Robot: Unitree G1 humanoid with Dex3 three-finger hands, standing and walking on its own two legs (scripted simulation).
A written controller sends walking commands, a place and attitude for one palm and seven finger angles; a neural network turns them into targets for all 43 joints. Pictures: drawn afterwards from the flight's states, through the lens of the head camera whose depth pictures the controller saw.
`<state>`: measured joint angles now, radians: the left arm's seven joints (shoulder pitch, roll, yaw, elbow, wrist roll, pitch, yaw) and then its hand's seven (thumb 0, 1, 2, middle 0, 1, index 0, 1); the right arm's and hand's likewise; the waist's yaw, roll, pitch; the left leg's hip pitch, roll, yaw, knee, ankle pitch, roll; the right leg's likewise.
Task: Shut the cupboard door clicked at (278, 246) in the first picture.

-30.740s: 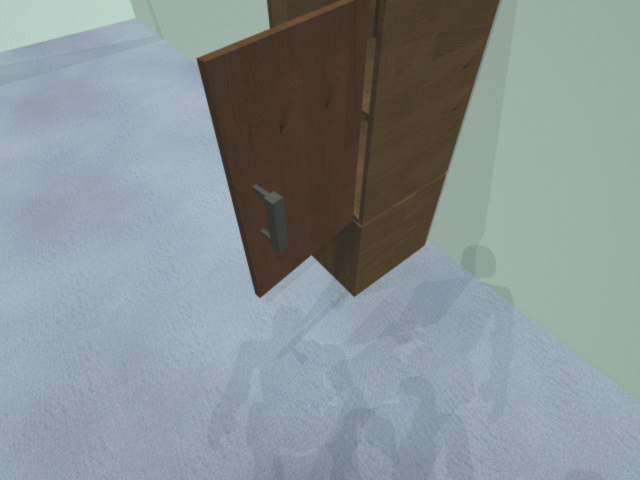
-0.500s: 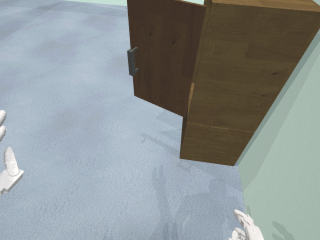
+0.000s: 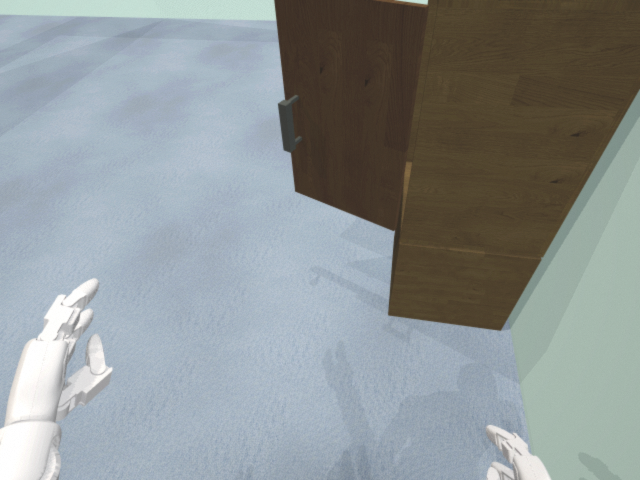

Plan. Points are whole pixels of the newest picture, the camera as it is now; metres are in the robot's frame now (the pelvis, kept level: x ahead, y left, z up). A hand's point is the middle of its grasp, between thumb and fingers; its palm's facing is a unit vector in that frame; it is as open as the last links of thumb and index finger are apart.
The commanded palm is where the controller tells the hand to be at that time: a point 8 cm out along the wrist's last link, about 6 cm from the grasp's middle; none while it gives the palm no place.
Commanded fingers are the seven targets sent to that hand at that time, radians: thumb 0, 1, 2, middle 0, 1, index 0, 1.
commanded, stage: let the arm hang, fingers relaxed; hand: left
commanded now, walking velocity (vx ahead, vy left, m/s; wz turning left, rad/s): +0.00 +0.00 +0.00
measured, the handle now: (292, 123) +1.00 +0.16 -0.06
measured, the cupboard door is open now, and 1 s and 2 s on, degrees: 67 67 67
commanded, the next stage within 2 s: look to check the result in 1.02 s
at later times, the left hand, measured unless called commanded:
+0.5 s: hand out of the picture -0.03 +0.20 -0.17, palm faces +0.01 -0.97 -0.24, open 7.3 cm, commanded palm none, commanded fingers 0.00 0.90 0.90 -0.20 -0.30 -0.20 -0.30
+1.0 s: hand out of the picture +0.03 +0.18 -0.17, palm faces -0.01 -0.98 -0.20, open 7.4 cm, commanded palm none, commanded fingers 0.00 0.90 0.90 -0.20 -0.30 -0.20 -0.30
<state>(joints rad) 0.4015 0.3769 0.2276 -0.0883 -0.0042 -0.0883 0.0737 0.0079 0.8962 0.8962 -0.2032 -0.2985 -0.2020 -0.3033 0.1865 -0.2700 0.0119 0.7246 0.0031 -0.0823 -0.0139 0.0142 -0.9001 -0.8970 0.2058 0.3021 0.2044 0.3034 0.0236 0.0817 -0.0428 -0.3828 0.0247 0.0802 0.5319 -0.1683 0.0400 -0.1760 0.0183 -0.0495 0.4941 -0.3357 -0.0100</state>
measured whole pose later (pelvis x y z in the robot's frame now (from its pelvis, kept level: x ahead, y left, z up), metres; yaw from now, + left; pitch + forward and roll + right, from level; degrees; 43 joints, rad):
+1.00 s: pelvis +0.02 -0.01 +0.01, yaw -1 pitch -1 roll +0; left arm 0.26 0.19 0.00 1.12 0.01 -0.01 0.02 0.01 0.91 0.90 -0.20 -0.30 -0.20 -0.30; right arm 0.21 -0.21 -0.01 1.12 -0.02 0.01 -0.03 0.01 -0.90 -0.90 0.20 0.30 0.20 0.30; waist -0.01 -0.01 0.03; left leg -0.23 0.01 0.10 0.38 -0.13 0.03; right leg -0.04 0.00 -0.03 0.36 -0.30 -0.01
